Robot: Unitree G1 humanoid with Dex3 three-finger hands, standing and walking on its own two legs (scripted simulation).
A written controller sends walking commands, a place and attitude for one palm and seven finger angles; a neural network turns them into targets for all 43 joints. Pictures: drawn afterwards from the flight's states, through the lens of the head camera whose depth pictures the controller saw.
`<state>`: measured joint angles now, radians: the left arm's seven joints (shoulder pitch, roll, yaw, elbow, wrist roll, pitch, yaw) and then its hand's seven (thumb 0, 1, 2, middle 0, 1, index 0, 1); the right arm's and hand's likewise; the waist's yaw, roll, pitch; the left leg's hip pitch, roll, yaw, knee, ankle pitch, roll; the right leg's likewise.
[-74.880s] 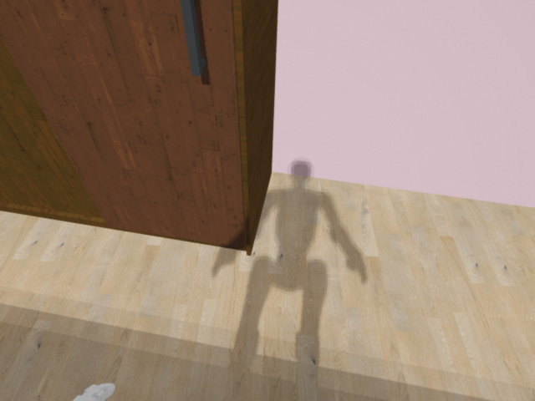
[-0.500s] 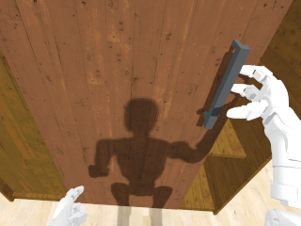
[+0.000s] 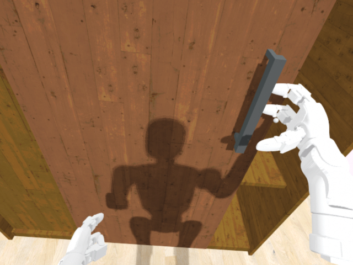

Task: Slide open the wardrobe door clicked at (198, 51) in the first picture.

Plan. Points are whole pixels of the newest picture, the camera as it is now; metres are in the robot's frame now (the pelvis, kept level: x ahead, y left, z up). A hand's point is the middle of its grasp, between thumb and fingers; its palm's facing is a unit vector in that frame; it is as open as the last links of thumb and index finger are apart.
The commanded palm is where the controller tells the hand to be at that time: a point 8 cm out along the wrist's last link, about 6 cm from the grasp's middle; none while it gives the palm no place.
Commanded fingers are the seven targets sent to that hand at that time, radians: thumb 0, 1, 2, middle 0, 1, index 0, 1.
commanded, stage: slide the fingers in behind the handle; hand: right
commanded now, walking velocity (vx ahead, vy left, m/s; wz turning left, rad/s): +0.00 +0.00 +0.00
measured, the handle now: (253, 106) +0.41 -0.14 +0.22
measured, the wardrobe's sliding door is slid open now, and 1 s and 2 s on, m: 0.24 0.24 0.24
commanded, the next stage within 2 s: move the hooked fingers beside the handle in 0.48 s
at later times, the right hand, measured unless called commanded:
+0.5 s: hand (269, 120) +0.34 -0.15 +0.23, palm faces +0.05 +1.00 -0.03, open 14.2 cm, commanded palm +0.32 -0.19 +0.23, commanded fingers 0.00 0.50 -0.30 0.30 1.20 0.30 1.20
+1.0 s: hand (268, 120) +0.35 -0.15 +0.23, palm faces +0.04 +1.00 -0.04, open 14.0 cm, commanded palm +0.32 -0.20 +0.23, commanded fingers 0.00 0.50 -0.30 0.30 1.20 0.30 1.20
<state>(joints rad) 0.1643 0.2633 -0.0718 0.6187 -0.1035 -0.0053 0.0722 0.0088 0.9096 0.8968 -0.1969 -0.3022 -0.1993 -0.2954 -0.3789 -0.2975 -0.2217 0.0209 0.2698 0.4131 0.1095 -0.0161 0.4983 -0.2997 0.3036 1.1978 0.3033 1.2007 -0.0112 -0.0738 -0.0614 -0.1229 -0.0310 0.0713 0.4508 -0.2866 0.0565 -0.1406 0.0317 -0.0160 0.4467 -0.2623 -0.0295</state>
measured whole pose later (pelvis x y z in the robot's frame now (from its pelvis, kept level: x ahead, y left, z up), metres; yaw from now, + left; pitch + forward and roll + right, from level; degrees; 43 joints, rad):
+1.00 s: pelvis +0.00 +0.01 +0.00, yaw +0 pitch -3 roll -1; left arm 0.14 0.26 -0.08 0.62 -0.10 0.02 0.07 0.01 0.91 0.90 -0.20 -0.30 -0.20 -0.30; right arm -0.41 -0.29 -0.19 0.03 0.26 0.46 0.05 -0.02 0.50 -0.30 0.30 1.20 0.29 1.21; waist 0.00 -0.06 -0.04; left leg -0.12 -0.04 0.08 0.45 -0.28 0.07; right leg -0.14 0.03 -0.01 0.45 -0.26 -0.02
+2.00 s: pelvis +0.00 +0.00 +0.00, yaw +0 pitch -2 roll +0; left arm 0.18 0.28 -0.07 0.61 -0.11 -0.01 0.09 0.01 0.91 0.90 -0.20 -0.30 -0.20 -0.30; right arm -0.33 -0.38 -0.28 0.05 0.28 0.41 0.17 -0.02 0.50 -0.30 0.30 1.20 0.30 1.20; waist 0.00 -0.07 -0.05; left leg -0.13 -0.03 0.07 0.45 -0.28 0.05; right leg -0.16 0.03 -0.01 0.45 -0.26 -0.03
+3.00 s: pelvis +0.00 +0.00 +0.00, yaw -1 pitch -1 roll +0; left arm 0.16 0.29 -0.07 0.61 -0.13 0.01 0.09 0.01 0.91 0.90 -0.20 -0.30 -0.20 -0.30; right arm -0.37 -0.45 -0.30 0.22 0.29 0.46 0.22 -0.01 0.50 -0.30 0.30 1.20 0.30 1.20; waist 0.00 -0.08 -0.07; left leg -0.15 -0.04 0.09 0.45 -0.29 0.06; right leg -0.19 0.02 0.00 0.48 -0.28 -0.02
